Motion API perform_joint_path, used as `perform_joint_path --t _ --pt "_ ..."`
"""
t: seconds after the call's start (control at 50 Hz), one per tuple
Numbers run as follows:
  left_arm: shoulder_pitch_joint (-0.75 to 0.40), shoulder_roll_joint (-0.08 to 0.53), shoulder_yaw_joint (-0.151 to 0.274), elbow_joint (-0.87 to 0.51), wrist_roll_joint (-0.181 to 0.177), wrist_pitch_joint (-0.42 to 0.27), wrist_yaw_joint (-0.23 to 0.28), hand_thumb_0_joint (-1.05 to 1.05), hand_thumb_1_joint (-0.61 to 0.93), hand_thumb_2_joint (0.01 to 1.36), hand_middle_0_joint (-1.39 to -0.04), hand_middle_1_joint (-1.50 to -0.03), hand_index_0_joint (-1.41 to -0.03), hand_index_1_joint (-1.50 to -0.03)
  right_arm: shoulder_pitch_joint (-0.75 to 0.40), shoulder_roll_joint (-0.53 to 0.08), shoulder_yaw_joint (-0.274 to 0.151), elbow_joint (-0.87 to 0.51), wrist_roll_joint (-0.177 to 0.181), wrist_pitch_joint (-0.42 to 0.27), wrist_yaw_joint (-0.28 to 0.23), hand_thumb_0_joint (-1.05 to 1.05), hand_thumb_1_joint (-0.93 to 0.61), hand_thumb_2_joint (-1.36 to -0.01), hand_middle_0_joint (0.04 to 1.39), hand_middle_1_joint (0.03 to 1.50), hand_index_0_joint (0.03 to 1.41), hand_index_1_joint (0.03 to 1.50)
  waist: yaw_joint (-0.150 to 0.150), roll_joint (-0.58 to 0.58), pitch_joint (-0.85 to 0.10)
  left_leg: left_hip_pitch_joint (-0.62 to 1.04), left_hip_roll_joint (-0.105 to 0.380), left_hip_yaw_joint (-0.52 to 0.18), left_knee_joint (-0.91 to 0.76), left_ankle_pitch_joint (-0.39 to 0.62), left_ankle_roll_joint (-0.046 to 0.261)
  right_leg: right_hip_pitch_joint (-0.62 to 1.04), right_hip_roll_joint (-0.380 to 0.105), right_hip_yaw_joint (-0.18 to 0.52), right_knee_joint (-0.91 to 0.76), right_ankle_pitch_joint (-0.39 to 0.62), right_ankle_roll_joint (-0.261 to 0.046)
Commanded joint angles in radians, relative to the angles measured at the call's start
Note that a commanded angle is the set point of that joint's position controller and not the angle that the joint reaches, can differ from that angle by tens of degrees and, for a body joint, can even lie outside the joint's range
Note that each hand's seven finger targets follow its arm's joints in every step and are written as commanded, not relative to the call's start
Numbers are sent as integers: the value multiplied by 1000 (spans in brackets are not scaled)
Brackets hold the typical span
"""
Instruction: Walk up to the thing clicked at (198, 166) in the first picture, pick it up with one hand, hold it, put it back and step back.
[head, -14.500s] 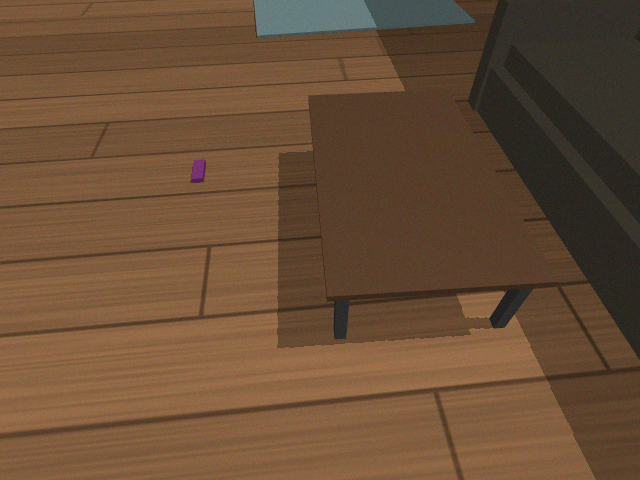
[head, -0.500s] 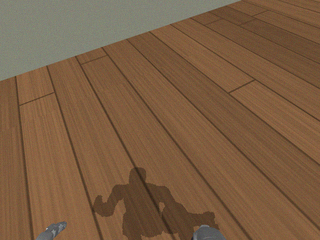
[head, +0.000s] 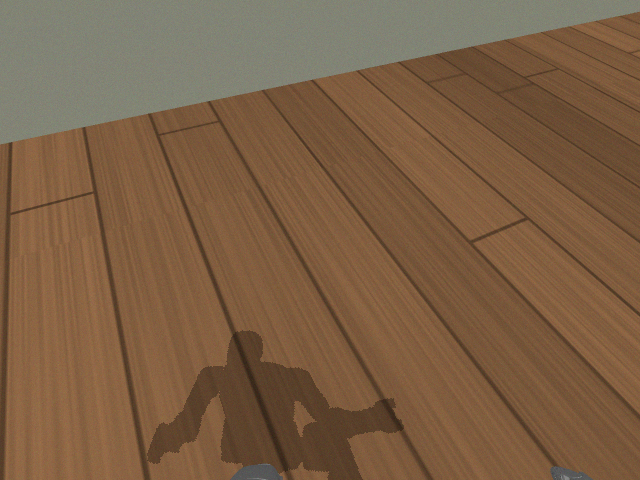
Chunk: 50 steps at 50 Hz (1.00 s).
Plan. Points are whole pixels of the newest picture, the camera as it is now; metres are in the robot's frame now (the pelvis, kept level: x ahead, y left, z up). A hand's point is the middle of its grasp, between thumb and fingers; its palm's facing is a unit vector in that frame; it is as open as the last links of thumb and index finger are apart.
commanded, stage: walk up
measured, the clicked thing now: out of the picture -0.64 -1.01 -0.74
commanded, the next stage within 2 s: none
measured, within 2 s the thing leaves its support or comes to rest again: neither
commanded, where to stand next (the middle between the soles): +0.44 +0.00 m, yaw -3 degrees
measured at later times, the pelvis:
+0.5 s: pelvis +0.18 -0.03 +0.00, yaw -2 degrees
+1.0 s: pelvis +0.31 +0.03 +0.01, yaw -1 degrees
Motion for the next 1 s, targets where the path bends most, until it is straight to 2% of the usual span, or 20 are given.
perform_joint_path --t 0.0,0.04,0.08,0.22,0.34,0.38,0.4,0.42,0.44,0.48,0.52,0.58,0.66,0.76,0.84,0.86,0.88,0.9,0.92,0.98 --pt "-34 224 36 -89 -9 -31 29 0 900 900 -200 -300 -200 -300 157 -322 -93 -51 41 -25 -38 0 -900 -900 200 300 200 300 -112 154 -10 354 369 -613 -382 -115 258 -507 31 119 416 -14 -30" --pt "14 191 38 -61 -26 -30 16 0 900 900 -200 -300 -200 -300 94 -247 -54 -71 42 -33 -47 0 -900 -900 200 300 200 300 -60 132 20 280 246 -309 -351 205 166 -413 2 147 315 104 -24" --pt "48 166 37 -51 -32 -17 6 0 900 900 -200 -300 -200 -300 86 -231 -46 -71 47 -42 -49 0 -900 -900 200 300 200 300 -36 175 -7 261 202 -198 -336 337 155 -363 0 102 274 158 -5" --pt "-136 135 39 -118 -8 -7 -20 0 900 900 -200 -300 -200 -300 125 -257 -57 -98 34 -35 -54 0 -900 -900 200 300 200 300 -85 197 37 280 213 -117 -357 339 207 -375 -30 7 -43 243 28" --pt "-80 129 52 -76 -7 -22 -20 0 900 900 -200 -300 -200 -300 74 -249 -51 -133 39 -15 -50 0 -900 -900 200 300 200 300 -25 132 -9 147 177 -83 -208 146 152 -54 34 -58 -269 354 -2" --pt "70 204 84 -37 0 -39 2 0 900 900 -200 -300 -200 -300 127 -172 -21 -142 42 -15 -48 0 -900 -900 200 300 200 300 48 -79 -133 61 86 -20 136 93 101 209 -5 38 -366 248 -36" --pt "110 286 111 -49 4 -47 14 0 900 900 -200 -300 -200 -300 206 -103 4 -147 41 -14 -45 0 -900 -900 200 300 200 300 41 -286 -198 -95 -24 8 357 -241 51 324 -246 413 -447 140 -88" --pt "75 318 108 -71 -5 -47 17 0 900 900 -200 -300 -200 -300 205 -176 -11 -121 39 2 -51 0 -900 -900 200 300 200 300 40 -184 -143 -212 -67 -51 462 -318 28 296 -364 654 -549 24 -182" --pt "42 319 103 -79 -13 -41 18 0 900 900 -200 -300 -200 -300 161 -242 -30 -109 31 8 -62 0 -900 -900 200 300 200 300 41 -144 -110 -229 -21 -97 523 -323 29 237 -390 707 -541 26 -256" --pt "5 256 86 -90 -23 -41 24 0 900 900 -200 -300 -200 -300 116 -229 -28 -89 44 7 -59 0 -900 -900 200 300 200 300 26 -72 -26 -227 12 -163 534 -232 27 118 -303 490 -547 193 -221" --pt "-58 217 70 -98 -25 -47 27 0 900 900 -200 -300 -200 -300 174 -197 -23 -56 46 20 -48 0 -900 -900 200 300 200 300 -25 -95 7 -151 26 -160 445 -146 21 16 -205 289 -544 272 -135" --pt "-51 203 64 -113 -14 -55 23 0 900 900 -200 -300 -200 -300 169 -187 -28 -50 33 30 -31 0 -900 -900 200 300 200 300 -25 -99 9 -118 13 -126 370 -67 3 -42 -165 192 -566 265 -158" --pt "-68 229 77 -135 -3 -51 16 0 900 900 -200 -300 -200 -300 105 -193 -39 -63 19 31 -13 0 -900 -900 200 300 200 300 -18 -122 40 -127 44 -92 175 -39 -36 -88 -180 172 -623 -10 -185" --pt "-53 250 78 -134 2 -40 5 0 900 900 -200 -300 -200 -300 28 -184 -45 -72 14 7 -6 0 -900 -900 200 300 200 300 -1 -113 38 -6 37 -58 -6 -11 -26 -147 -194 160 -566 -64 -174" --pt "-107 216 56 -142 9 -24 6 0 900 900 -200 -300 -200 -300 169 -209 -59 -14 11 -10 -25 0 -900 -900 200 300 200 300 -96 -12 -7 284 -6 -40 -88 -37 8 -313 -149 112 -360 -102 -123" --pt "-70 162 38 -136 9 -19 7 0 900 900 -200 -300 -200 -300 233 -235 -67 5 11 -19 -37 0 -900 -900 200 300 200 300 -120 127 -44 366 26 -112 -194 -167 22 -342 -89 49 -168 -49 -92" --pt "-8 73 11 -136 -5 -17 3 0 900 900 -200 -300 -200 -300 237 -312 -82 -9 0 -28 -46 0 -900 -900 200 300 200 300 -100 381 -47 408 239 -485 -373 -399 91 -476 43 -62 133 -31 -23" --pt "10 126 24 -109 -4 -7 11 0 900 900 -200 -300 -200 -300 204 -349 -81 -46 12 -31 -49 0 -900 -900 200 300 200 300 -91 283 5 336 353 -702 -471 -486 158 -547 85 19 239 -34 -13" --pt "-4 202 42 -91 -3 -1 19 0 900 900 -200 -300 -200 -300 181 -356 -82 -48 32 -28 -47 0 -900 -900 200 300 200 300 -86 232 51 264 372 -700 -462 -502 212 -521 24 71 282 -34 -24" --pt "-6 202 46 -54 -9 -3 15 0 900 900 -200 -300 -200 -300 124 -270 -51 -63 31 -36 -58 0 -900 -900 200 300 200 300 -54 167 60 245 247 -403 -400 -79 164 -456 -13 131 246 90 -16"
